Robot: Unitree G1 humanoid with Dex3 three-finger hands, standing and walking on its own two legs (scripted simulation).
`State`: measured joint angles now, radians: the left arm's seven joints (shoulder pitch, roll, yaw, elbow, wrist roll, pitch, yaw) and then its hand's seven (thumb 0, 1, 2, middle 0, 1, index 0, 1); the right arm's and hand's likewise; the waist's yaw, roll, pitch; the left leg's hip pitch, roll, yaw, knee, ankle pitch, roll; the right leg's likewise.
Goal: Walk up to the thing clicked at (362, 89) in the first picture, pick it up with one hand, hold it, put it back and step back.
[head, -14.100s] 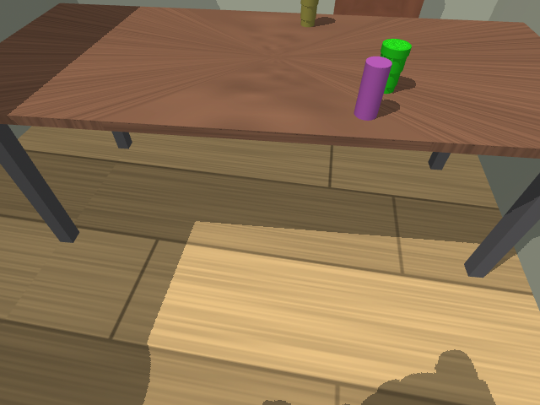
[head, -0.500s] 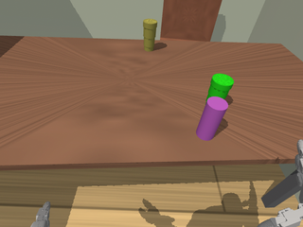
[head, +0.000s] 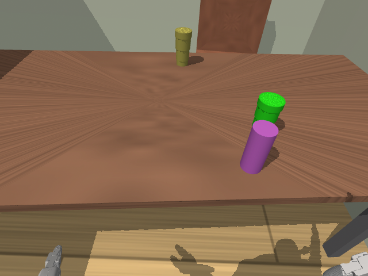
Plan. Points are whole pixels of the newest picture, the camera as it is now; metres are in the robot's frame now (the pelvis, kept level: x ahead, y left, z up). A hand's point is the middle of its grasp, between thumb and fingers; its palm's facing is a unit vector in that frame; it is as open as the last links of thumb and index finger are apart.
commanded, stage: go down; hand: right
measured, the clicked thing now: (257, 148) +0.45 -0.22 +0.03
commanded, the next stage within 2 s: none
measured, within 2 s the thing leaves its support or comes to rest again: neither
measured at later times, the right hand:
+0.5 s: hand (359, 179) +0.28 -0.34 +0.12, palm faces +0.24 +0.96 -0.13, open 17.7 cm
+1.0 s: hand out of the picture +0.31 -0.37 +0.13, palm faces +0.18 +0.98 -0.02, open 17.6 cm
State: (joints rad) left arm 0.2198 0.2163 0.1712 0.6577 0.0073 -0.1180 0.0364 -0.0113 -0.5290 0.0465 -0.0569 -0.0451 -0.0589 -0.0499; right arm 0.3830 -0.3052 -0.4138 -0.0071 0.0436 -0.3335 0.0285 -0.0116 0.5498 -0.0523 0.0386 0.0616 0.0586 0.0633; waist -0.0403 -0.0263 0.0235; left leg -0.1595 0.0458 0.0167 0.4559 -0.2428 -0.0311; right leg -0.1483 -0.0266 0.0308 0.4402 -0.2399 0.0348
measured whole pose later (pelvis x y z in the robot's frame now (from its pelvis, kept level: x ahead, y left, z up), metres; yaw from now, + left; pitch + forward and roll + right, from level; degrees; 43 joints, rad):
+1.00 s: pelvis +0.00 -0.01 -0.01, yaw +0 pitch +3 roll +1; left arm 0.21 0.24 -0.02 0.72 -0.01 -0.24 0.20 -0.01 -0.54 0.05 -0.06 -0.05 -0.07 -0.05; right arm -0.33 -0.68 -0.62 0.79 0.30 -0.12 0.60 -0.01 0.57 -0.06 0.03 0.06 0.05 0.06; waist 0.01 0.00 -0.04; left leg -0.31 0.04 0.03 0.50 -0.25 -0.04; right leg -0.34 -0.03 0.05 0.55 -0.28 0.03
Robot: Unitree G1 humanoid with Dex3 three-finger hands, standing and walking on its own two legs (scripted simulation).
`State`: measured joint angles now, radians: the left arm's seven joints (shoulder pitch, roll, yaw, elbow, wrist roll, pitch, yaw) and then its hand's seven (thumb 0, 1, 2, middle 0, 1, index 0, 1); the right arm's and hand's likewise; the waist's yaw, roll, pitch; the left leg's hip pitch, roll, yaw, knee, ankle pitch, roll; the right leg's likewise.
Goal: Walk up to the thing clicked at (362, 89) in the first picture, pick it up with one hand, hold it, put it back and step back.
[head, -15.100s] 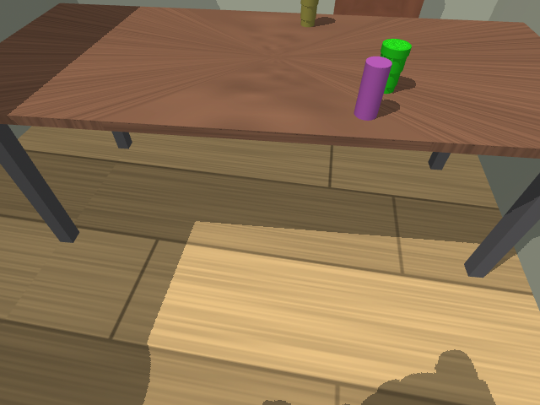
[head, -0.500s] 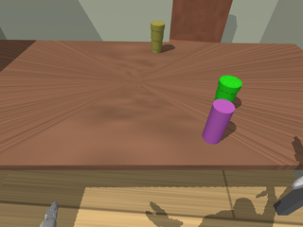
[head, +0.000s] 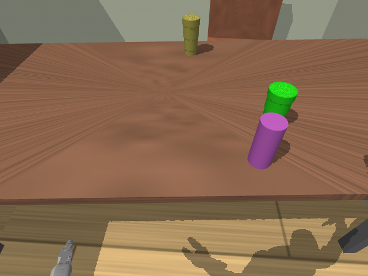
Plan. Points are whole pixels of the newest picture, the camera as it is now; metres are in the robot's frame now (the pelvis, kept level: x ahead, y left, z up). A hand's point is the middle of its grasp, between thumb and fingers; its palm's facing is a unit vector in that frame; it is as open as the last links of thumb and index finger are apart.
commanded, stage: go down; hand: right
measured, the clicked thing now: (265, 142) +0.45 -0.20 +0.03
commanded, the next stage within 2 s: approach in 1.74 s
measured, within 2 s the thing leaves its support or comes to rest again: neither
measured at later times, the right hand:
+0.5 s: hand out of the picture +0.34 -0.38 +0.14, palm faces +0.17 +0.99 -0.01, open 17.7 cm
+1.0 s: hand out of the picture +0.36 -0.39 +0.13, palm faces +0.16 +0.99 +0.00, open 17.6 cm
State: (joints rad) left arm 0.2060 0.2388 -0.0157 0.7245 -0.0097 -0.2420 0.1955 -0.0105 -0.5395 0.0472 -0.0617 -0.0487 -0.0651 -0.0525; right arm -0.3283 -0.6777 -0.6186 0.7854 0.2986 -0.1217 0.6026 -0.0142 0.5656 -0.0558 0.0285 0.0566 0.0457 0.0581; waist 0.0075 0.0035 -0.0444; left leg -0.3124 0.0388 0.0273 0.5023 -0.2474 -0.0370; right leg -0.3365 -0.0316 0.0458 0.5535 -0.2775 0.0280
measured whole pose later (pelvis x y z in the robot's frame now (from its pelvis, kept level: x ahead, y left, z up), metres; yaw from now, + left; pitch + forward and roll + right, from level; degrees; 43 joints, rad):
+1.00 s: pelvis +0.01 -0.01 -0.01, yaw +1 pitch +9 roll +3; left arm 0.23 0.27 -0.04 0.62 0.01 -0.26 0.21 -0.01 -0.54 0.06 -0.06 -0.05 -0.07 -0.06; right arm -0.50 -0.82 -0.67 0.99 0.25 -0.13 0.65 -0.01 0.57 -0.06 0.03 0.06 0.05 0.06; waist 0.05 0.00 -0.08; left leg -0.47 0.03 0.01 0.61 -0.30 -0.05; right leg -0.51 -0.04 0.04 0.72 -0.36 0.01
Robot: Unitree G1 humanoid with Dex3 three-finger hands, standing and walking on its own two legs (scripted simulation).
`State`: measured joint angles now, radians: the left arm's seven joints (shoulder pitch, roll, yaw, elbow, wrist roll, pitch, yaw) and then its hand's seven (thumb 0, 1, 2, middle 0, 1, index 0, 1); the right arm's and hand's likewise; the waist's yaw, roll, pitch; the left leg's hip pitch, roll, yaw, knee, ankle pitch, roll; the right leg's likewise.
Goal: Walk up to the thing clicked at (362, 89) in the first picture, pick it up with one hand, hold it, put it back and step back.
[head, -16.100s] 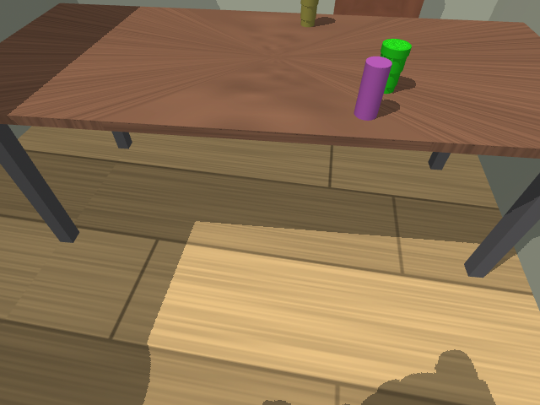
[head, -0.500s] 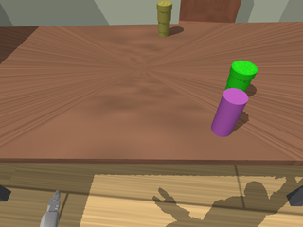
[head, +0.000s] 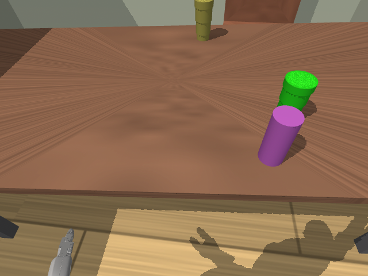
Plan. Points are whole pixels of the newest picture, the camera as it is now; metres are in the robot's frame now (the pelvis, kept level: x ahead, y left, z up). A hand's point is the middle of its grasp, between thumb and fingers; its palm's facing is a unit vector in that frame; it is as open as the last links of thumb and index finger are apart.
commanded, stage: go down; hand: right
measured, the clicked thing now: (278, 138) +0.44 -0.20 +0.05
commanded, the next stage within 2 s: approach in 0.74 s
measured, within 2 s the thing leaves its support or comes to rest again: neither
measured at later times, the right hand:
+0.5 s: hand out of the picture +0.35 -0.39 +0.15, palm faces +0.19 +0.98 +0.01, open 17.6 cm
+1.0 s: hand out of the picture +0.35 -0.38 +0.14, palm faces +0.16 +0.99 -0.01, open 17.6 cm
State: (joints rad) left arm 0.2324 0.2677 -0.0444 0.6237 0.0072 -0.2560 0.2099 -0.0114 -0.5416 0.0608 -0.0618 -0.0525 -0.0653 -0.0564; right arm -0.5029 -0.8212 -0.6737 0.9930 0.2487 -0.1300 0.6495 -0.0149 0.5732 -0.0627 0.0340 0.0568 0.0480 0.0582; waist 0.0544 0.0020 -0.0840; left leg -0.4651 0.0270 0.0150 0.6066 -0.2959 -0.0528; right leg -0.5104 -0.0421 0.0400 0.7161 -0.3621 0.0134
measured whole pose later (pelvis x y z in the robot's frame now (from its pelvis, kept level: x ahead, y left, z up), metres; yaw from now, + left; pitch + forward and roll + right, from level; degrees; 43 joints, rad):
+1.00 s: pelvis +0.00 +0.00 -0.01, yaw +0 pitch +11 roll +3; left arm 0.25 0.26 -0.06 0.58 0.02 -0.27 0.21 -0.01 -0.53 0.05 -0.06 -0.05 -0.06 -0.05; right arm -0.54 -0.85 -0.65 1.03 0.25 -0.13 0.66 -0.01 0.56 -0.05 0.04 0.05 0.05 0.05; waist 0.07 0.00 -0.10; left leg -0.55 0.03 0.02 0.69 -0.33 -0.05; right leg -0.59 -0.04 0.05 0.79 -0.38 0.02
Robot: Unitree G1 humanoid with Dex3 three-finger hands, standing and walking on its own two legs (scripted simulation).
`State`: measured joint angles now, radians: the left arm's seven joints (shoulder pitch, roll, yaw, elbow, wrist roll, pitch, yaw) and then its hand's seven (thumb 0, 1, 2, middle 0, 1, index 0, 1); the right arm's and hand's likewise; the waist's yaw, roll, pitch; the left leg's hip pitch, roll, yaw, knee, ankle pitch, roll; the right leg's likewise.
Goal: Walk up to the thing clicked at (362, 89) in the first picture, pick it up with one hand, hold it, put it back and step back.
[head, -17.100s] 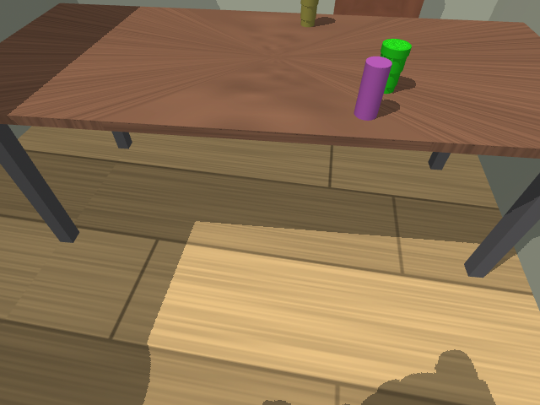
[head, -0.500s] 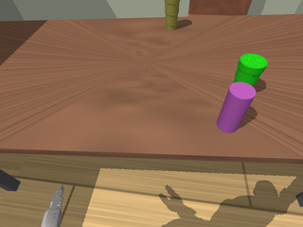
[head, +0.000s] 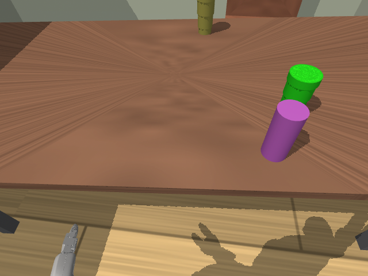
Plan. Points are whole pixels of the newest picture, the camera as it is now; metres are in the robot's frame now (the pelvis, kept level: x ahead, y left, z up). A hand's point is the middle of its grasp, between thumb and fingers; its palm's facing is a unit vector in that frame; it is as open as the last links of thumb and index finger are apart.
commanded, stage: approach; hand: right
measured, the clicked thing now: (282, 133) +0.45 -0.20 +0.05
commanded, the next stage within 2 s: close in in 0.18 s
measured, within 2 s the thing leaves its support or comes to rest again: neither
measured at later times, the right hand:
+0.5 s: hand (306, 146) +0.42 -0.25 +0.04, palm faces +0.09 +0.99 +0.05, open 17.6 cm
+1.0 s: hand (283, 141) +0.43 -0.20 +0.05, palm faces +0.12 +0.99 +0.04, open 17.5 cm
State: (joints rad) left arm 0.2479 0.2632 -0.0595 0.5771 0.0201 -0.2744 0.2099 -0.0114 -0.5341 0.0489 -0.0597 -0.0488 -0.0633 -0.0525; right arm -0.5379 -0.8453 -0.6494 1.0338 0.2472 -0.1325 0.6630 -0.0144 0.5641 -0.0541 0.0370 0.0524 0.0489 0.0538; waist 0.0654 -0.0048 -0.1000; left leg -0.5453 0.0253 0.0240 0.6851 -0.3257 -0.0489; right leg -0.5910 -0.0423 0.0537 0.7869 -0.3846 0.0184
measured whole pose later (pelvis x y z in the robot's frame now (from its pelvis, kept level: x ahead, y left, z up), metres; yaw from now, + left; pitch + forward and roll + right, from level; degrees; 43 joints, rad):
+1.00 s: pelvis -0.02 +0.01 -0.03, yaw +2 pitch +14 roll +1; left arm 0.41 0.25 0.04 0.15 0.01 -0.11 0.04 -0.01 -0.55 0.06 -0.06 -0.05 -0.06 -0.05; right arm -0.60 -0.38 -0.43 0.87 0.13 -0.27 0.18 -0.01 0.55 -0.05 0.03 0.05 0.04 0.05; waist 0.11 0.01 -0.12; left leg -0.78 0.02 -0.02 0.94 -0.41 -0.04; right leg -0.79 -0.05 0.02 0.99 -0.45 0.03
